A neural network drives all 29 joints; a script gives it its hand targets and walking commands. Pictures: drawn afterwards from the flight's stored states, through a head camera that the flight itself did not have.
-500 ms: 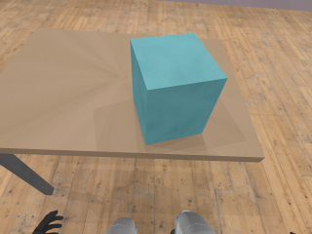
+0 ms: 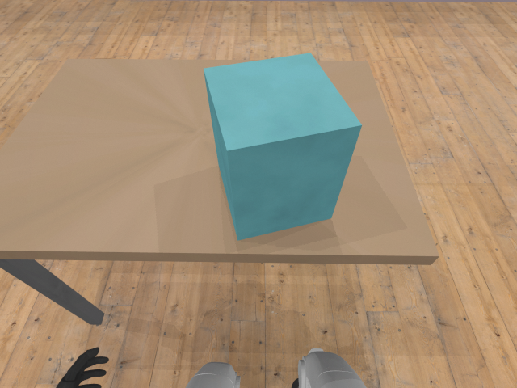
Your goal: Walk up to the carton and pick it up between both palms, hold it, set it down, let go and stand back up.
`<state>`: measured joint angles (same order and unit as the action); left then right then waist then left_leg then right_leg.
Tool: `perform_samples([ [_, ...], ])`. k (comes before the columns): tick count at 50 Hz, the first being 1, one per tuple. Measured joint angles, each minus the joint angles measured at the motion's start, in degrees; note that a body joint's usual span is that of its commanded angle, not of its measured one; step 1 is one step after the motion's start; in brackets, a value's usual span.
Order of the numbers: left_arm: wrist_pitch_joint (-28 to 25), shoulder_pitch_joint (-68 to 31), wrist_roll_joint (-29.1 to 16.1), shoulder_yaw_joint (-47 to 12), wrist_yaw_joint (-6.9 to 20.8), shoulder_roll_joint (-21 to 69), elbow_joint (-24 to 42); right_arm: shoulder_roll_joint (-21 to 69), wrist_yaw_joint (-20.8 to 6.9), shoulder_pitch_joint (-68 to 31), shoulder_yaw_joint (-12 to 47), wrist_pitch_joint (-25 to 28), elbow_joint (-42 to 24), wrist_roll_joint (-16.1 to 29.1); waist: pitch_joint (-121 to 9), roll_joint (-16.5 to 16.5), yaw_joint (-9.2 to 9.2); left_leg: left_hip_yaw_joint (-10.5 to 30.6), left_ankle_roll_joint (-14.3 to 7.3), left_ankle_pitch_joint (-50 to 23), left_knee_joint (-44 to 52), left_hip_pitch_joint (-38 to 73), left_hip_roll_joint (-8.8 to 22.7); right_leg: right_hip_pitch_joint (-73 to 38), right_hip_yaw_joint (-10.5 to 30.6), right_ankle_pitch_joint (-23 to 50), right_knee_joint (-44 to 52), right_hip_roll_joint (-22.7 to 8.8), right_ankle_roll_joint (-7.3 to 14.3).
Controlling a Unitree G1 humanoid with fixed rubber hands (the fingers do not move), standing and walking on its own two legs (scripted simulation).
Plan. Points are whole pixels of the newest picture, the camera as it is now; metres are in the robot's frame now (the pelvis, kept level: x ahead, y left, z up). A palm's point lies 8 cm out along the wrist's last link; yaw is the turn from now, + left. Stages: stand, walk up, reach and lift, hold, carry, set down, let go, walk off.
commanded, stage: walk up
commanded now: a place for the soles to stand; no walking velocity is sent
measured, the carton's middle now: (272, 149) +0.50 +0.01 +0.04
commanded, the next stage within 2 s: reach and lift in 0.72 s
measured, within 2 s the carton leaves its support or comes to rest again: neither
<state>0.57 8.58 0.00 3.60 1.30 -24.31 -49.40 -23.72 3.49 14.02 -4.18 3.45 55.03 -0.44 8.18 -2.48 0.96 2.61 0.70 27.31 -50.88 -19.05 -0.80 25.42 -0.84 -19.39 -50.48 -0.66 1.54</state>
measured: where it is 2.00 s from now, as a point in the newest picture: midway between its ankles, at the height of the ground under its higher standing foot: outside the picture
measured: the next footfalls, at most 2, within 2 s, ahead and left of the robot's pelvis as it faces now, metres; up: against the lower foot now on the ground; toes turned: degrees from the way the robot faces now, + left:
none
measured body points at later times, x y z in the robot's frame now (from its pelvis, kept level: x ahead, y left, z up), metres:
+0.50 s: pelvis +0.02 +0.02 +0.00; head +0.04 +0.03 +0.45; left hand +0.14 +0.34 -0.10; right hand +0.10 -0.31 -0.10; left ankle +0.01 +0.15 -0.69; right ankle +0.08 -0.10 -0.69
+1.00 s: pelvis +0.01 +0.01 -0.01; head +0.04 +0.00 +0.44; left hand +0.19 +0.32 -0.07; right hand +0.15 -0.31 -0.10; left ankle +0.01 +0.15 -0.69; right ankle +0.08 -0.10 -0.69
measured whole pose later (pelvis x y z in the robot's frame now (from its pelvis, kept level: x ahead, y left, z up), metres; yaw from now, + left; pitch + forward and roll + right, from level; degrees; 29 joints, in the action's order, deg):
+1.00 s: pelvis +0.01 +0.01 -0.01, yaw +0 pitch -5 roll +0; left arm 23.4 2.3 0.0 3.6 -0.9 -22.1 -31.5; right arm -21.9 -3.4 5.0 -11.8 14.5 56.7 -5.4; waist 8.8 1.6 0.6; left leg 3.1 1.6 29.2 -54.0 -19.7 0.4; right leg 25.3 -0.8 -22.0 -52.5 0.8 1.1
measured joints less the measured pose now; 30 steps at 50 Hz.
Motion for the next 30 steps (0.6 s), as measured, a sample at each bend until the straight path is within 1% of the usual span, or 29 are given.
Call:
perform_samples([
  [3, -0.31, 0.0, 0.0, 0.0, 0.0, 0.0, 0.01, -0.79, -0.06, -0.19, 0.0, -0.18, -0.36, 0.0, -0.09, 0.45, -0.01, 0.0, -0.11, 3.11, -0.59, 0.0, 0.0, -0.4, 0.0, -0.95, 0.31, -0.02, 0.11],
  [4, -0.32, -0.06, 0.0, 0.0, 0.0, 0.0, 0.0, -1.11, -0.12, -0.19, 0.0, -0.05, -0.24, 0.0, -0.14, 0.64, -0.01, 0.0, -0.21, 2.89, -0.25, -0.01, 0.01, -0.33, -0.01, -0.98, 0.31, -0.05, 0.1],
  [6, -0.32, -0.27, 0.0, 0.0, 0.0, 0.01, 0.0, -1.29, -0.2, -0.18, 0.01, 0.38, 0.47, 0.0, -0.17, 0.73, -0.01, -0.06, -0.17, -1.89, 0.73, 0.0, -0.03, -0.31, 0.01, -1.0, 0.32, -0.18, -0.23],
  [11, -0.32, -0.86, 0.0, 0.0, 0.0, 0.0, 0.0, -0.46, -0.2, -0.11, 0.05, 0.96, 1.22, 0.0, -0.72, 0.47, -0.03, 0.37, -0.11, -0.49, 0.86, 0.0, -0.1, -0.4, 0.01, -4.51, -0.01, 0.06, -0.42],
  [12, -0.32, -0.84, 0.0, 0.0, 0.0, 0.0, 0.0, -0.42, -0.2, -0.13, 0.11, 0.98, 0.9, 0.0, -0.73, 0.4, -0.02, 0.39, -0.11, -0.39, 0.86, 0.0, -0.1, -0.53, 0.02, -2.72, 0.6, 0.06, -0.53],
  [13, -0.32, -0.83, 0.0, 0.0, 0.0, 0.0, 0.0, -0.38, -0.2, -0.21, 0.18, 0.97, 0.61, 0.0, -0.73, 0.34, -0.02, 0.4, -0.07, -0.31, 0.85, 0.0, -0.1, -0.73, 0.01, 0.68, 1.54, 0.06, -0.58],
  [14, -0.36, -0.83, 0.0, 0.0, 0.0, 0.0, 0.0, -0.36, -0.2, -0.47, 0.29, 0.96, 0.45, 0.0, -0.72, 0.39, -0.02, 0.43, -0.07, -0.32, 0.87, 0.0, -0.04, -0.75, 0.0, 0.88, 1.57, 0.13, -0.67],
  [18, -0.44, -0.84, 0.0, 0.0, 0.0, 0.0, 0.0, -0.3, -0.2, -0.94, 0.32, 0.85, -0.88, 0.0, -0.76, 1.03, -0.03, 0.43, -0.14, -0.25, 0.94, 0.0, -0.03, -0.88, 0.0, -1.33, 1.56, 0.15, -0.69],
  [24, -0.44, -1.68, 0.0, 0.0, 0.0, 0.0, 0.0, 1.08, -0.2, -0.94, 0.42, 1.23, -0.68, 0.0, -0.83, 0.75, -0.03, 0.5, -0.51, -0.03, 0.96, 0.0, -0.27, -0.92, 0.01, -1.7, 1.48, -0.03, -0.77],
  [27, -0.44, -1.83, 0.0, 0.0, 0.0, 0.0, 0.0, 0.93, -0.2, -0.96, 0.43, 1.2, -1.1, 0.0, -0.83, 0.67, -0.03, 0.61, -0.55, 0.0, 0.97, 0.0, -0.27, -0.93, 0.0, -1.59, 1.49, 0.01, -1.25],
  [30, -0.44, -1.83, 0.0, 0.0, 0.0, 0.0, 0.0, 0.43, -0.2, -1.25, 0.43, 1.09, -1.35, 0.0, -0.86, 0.92, -0.02, 0.6, -0.55, 0.01, 0.85, 0.01, -0.27, -1.0, 0.0, -1.63, 1.49, 0.02, -1.0],
])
